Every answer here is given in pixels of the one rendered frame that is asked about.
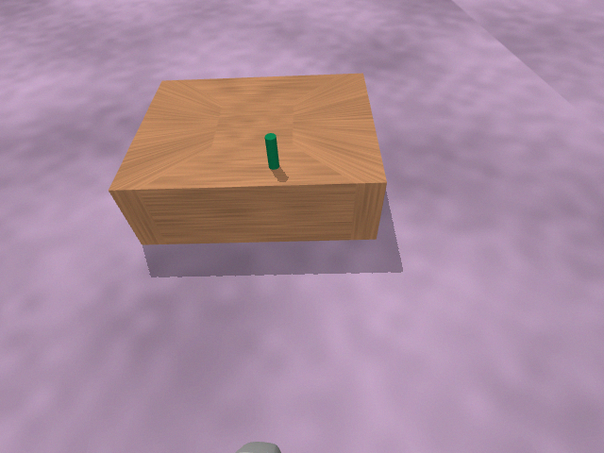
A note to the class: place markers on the can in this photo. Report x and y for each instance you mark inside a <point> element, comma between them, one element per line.
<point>271,148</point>

